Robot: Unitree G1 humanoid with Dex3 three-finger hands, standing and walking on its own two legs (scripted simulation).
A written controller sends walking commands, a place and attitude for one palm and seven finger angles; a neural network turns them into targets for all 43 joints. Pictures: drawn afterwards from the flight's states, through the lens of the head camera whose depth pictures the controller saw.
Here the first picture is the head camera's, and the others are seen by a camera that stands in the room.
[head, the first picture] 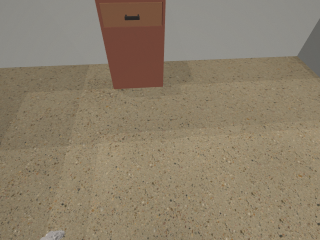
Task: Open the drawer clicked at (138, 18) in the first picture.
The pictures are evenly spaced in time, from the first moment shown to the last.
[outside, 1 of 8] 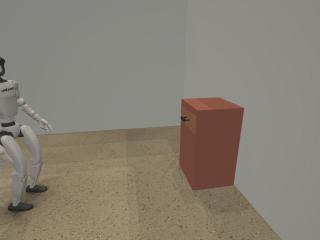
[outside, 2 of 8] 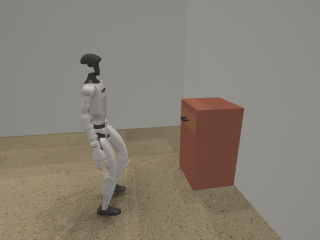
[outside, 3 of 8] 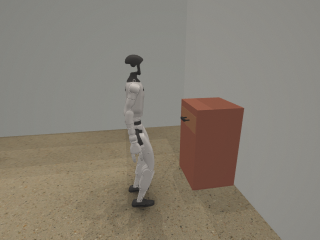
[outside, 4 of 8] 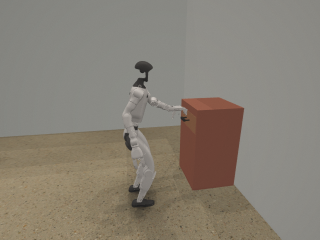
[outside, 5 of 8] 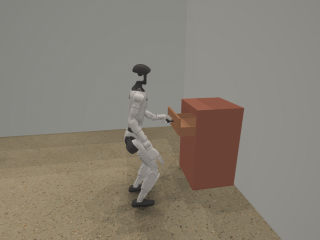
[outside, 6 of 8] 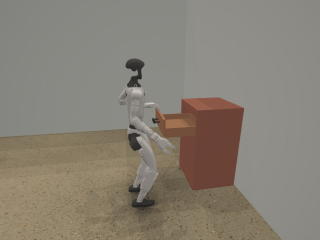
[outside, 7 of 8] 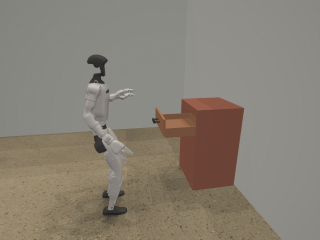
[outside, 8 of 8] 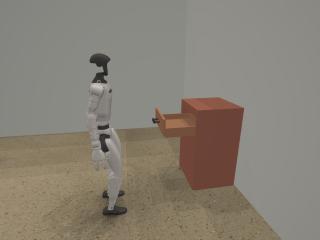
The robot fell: no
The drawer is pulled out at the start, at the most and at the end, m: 0.00 0.30 0.30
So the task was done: yes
